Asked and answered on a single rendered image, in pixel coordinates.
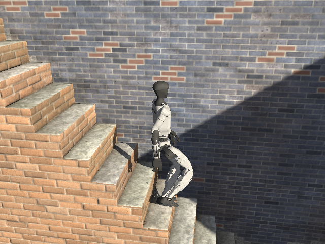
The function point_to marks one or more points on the right robot upper arm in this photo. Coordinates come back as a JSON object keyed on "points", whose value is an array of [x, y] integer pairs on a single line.
{"points": [[163, 114]]}

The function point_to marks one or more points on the right robot thigh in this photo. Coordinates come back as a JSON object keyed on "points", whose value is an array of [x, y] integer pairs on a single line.
{"points": [[179, 157]]}

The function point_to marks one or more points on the humanoid robot head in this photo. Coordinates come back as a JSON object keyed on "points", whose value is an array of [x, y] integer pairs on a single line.
{"points": [[161, 90]]}

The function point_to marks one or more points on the left robot hand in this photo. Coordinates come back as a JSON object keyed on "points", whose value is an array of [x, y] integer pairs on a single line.
{"points": [[171, 137]]}

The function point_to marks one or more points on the robot right forearm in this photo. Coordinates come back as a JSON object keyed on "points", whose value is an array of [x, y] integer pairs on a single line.
{"points": [[155, 137]]}

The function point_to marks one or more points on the right robot hand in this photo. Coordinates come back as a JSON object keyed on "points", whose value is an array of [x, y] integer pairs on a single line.
{"points": [[157, 163]]}

